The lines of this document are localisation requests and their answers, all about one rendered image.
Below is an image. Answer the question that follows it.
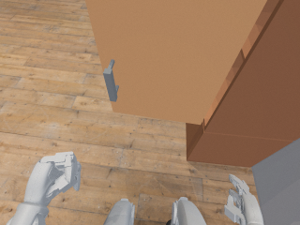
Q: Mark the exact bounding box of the left robot hand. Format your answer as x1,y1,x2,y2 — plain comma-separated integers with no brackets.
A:
23,151,82,206

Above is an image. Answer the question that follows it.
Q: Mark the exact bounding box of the robot left thigh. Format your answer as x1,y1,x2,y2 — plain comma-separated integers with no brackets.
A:
103,201,135,225

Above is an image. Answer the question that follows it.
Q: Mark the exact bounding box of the right robot hand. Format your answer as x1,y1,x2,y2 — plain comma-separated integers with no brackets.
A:
224,173,264,225

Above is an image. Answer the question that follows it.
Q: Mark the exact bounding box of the left robot forearm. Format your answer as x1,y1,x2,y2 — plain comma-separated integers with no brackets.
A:
6,202,50,225

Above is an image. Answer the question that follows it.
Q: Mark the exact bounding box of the robot thigh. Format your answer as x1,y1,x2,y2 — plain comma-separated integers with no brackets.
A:
172,200,206,225
103,201,135,225

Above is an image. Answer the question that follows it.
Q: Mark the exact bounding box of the robot right thigh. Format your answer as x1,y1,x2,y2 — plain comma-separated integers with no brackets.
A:
172,200,206,225

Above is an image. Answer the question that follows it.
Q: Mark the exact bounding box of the cupboard door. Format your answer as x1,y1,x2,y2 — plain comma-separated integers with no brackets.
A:
85,0,267,125

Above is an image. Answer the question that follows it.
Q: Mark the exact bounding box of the handle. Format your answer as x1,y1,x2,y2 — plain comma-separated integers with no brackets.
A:
103,59,119,102

